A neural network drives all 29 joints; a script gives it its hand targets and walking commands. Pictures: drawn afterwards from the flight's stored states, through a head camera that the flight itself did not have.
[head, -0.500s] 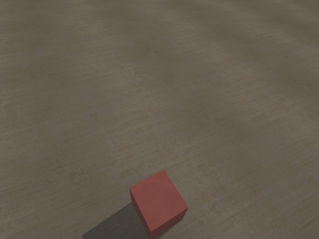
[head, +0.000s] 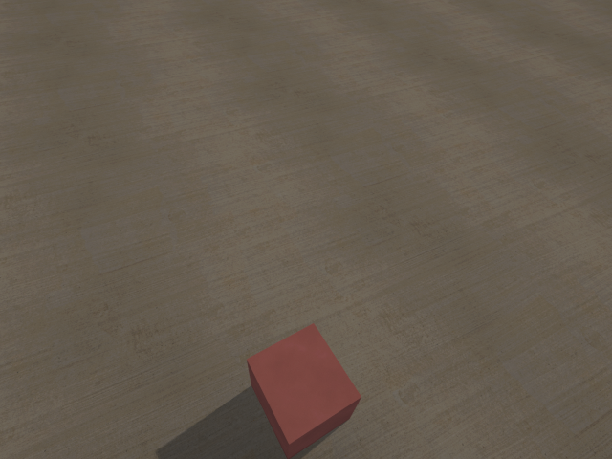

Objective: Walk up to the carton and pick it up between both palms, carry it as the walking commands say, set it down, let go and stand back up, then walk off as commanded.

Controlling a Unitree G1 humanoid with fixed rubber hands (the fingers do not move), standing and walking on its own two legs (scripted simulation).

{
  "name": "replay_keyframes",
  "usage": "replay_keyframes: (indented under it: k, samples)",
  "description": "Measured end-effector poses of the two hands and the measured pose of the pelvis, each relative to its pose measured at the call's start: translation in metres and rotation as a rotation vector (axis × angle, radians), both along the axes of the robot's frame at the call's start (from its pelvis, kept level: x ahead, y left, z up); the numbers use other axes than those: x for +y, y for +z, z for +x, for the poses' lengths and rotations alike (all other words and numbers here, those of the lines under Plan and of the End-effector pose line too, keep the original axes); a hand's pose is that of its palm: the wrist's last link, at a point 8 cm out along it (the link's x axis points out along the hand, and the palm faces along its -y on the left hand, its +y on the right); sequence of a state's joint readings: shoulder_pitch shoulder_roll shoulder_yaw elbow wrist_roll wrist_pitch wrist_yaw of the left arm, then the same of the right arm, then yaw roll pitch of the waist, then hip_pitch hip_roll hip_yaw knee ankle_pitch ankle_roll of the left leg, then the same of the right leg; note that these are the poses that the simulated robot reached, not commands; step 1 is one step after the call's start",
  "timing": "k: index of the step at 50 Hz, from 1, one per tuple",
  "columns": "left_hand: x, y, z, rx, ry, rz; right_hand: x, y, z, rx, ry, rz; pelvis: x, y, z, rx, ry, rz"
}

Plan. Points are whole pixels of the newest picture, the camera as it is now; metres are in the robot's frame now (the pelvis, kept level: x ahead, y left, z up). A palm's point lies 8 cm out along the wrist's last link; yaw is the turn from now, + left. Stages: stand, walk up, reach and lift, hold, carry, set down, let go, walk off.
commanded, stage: walk up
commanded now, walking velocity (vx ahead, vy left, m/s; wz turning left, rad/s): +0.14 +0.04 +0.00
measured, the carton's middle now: (300, 390) +0.40 -0.01 -0.65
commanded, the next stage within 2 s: none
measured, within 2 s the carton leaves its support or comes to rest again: neither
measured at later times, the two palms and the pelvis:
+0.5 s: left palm out of the picture -0.05 +0.19 -0.15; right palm out of the picture -0.03 -0.21 -0.14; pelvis -0.01 -0.01 +0.00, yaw +0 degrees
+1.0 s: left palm out of the picture -0.01 +0.21 -0.14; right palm out of the picture -0.05 -0.19 -0.15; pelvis +0.01 -0.01 +0.00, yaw +1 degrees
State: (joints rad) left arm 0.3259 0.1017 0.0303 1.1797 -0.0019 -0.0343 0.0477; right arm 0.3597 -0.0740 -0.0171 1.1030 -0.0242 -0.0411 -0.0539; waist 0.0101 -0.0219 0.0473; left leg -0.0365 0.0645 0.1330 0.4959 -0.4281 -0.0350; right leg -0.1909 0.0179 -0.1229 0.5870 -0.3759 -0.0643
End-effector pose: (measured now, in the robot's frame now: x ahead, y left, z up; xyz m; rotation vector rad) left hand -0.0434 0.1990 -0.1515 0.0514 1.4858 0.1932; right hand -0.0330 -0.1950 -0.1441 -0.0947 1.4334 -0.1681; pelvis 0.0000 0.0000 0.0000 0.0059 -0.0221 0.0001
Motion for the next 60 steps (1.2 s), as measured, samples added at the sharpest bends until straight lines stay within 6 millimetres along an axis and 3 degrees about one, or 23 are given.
replay_keyframes:
  k: [5, 9, 23, 34, 39, 46, 50, 54, 60]
  samples:
    - [0.005, 0.004, 0.024, -0.057, -0.016, 0.042, -0.003, -0.006, -0.010, 0.030, -0.005, 0.013, -0.005, -0.001, -0.003, -0.005, 0.004, 0.001]
    - [0.008, 0.007, 0.029, -0.090, -0.019, 0.060, -0.004, -0.010, -0.017, 0.052, -0.004, 0.039, -0.008, -0.002, -0.005, -0.008, 0.010, -0.003]
    - [-0.010, 0.004, -0.004, -0.019, 0.001, 0.006, -0.015, 0.000, 0.001, -0.007, -0.002, 0.006, -0.011, 0.003, -0.012, -0.011, -0.003, -0.010]
    - [0.001, 0.004, -0.032, 0.039, 0.033, -0.011, -0.002, 0.006, 0.000, 0.002, 0.027, -0.009, 0.002, 0.005, -0.011, -0.008, -0.002, -0.010]
    - [0.004, 0.004, -0.018, 0.034, 0.000, -0.012, 0.007, 0.003, -0.015, 0.026, -0.006, 0.013, 0.005, 0.004, -0.008, 0.003, -0.013, 0.009]
    - [0.008, 0.011, 0.027, -0.045, -0.026, 0.040, 0.010, -0.006, -0.033, 0.107, -0.033, 0.067, -0.002, 0.001, 0.004, 0.014, -0.003, 0.001]
    - [0.006, 0.009, 0.037, -0.077, -0.021, 0.057, 0.004, -0.009, -0.016, 0.099, -0.026, 0.062, -0.006, -0.001, 0.008, 0.012, 0.019, -0.012]
    - [-0.001, 0.005, 0.027, -0.041, -0.011, 0.034, -0.006, -0.006, 0.018, 0.036, 0.015, 0.026, -0.005, 0.000, 0.008, 0.007, 0.029, -0.027]
    - [-0.008, 0.004, 0.019, 0.003, 0.004, -0.015, -0.018, 0.007, 0.045, -0.017, 0.027, -0.033, -0.002, 0.006, 0.014, 0.010, 0.015, -0.011]
